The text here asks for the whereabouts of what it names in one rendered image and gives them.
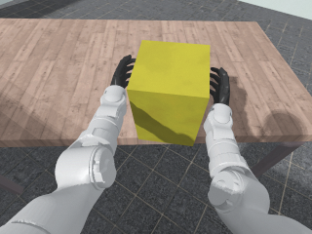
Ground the robot right upper arm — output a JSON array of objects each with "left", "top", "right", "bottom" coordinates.
[{"left": 208, "top": 170, "right": 312, "bottom": 234}]

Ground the robot left forearm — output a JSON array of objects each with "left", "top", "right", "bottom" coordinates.
[{"left": 55, "top": 85, "right": 127, "bottom": 179}]

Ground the carton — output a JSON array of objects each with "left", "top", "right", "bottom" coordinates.
[{"left": 127, "top": 40, "right": 211, "bottom": 146}]

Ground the left robot hand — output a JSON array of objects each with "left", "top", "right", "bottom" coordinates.
[{"left": 110, "top": 55, "right": 136, "bottom": 89}]

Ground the robot left upper arm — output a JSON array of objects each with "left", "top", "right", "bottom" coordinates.
[{"left": 0, "top": 145, "right": 117, "bottom": 234}]

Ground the table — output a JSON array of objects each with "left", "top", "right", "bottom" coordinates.
[{"left": 0, "top": 18, "right": 312, "bottom": 195}]

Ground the robot right forearm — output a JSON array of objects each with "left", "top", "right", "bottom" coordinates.
[{"left": 203, "top": 103, "right": 259, "bottom": 182}]

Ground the right robot hand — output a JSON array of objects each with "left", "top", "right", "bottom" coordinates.
[{"left": 210, "top": 67, "right": 230, "bottom": 106}]

